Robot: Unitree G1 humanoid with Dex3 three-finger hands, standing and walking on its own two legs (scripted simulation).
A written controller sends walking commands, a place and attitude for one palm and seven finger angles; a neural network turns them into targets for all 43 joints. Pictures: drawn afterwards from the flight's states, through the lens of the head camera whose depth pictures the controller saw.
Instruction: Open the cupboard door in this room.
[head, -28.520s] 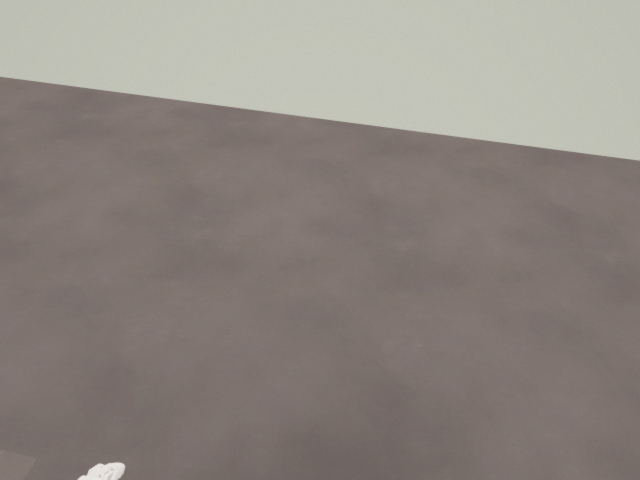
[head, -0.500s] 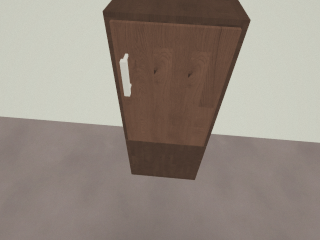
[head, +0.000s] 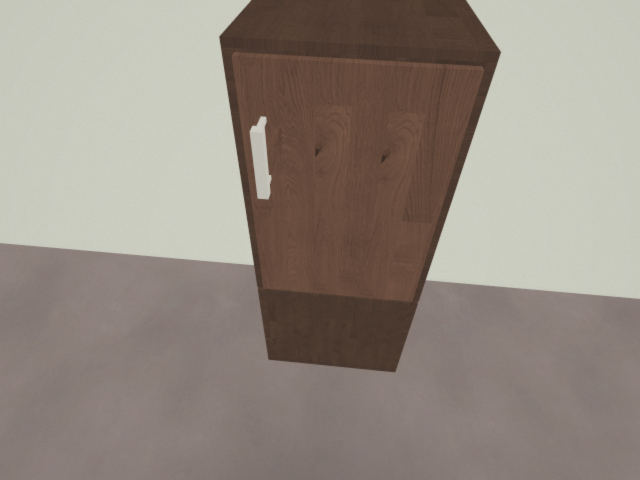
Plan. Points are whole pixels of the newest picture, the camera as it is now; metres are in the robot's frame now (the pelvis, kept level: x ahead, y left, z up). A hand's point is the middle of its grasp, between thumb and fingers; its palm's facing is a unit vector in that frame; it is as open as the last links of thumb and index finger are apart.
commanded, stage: look again from close up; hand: left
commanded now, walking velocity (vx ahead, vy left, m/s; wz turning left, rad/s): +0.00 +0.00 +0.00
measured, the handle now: (263, 158) +0.63 +0.14 +0.08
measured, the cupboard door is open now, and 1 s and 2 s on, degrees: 0 0 0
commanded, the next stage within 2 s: shuffle to correct the standing spot in 0.02 s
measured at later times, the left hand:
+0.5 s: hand out of the picture -0.02 +0.14 -0.18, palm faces +0.07 -0.99 -0.15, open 7.4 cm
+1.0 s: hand out of the picture +0.10 +0.16 -0.18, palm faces +0.05 -0.97 -0.23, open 7.3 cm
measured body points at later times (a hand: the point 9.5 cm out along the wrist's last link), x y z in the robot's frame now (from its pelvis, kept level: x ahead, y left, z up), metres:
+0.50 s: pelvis +0.03 -0.02 -0.01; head +0.03 -0.01 +0.44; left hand -0.02 +0.19 -0.17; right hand +0.01 -0.23 -0.16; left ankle +0.01 +0.10 -0.74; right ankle +0.03 -0.13 -0.74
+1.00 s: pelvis +0.07 -0.02 +0.00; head +0.10 -0.03 +0.45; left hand +0.10 +0.21 -0.16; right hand +0.06 -0.23 -0.17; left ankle +0.01 +0.10 -0.74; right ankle +0.07 -0.12 -0.74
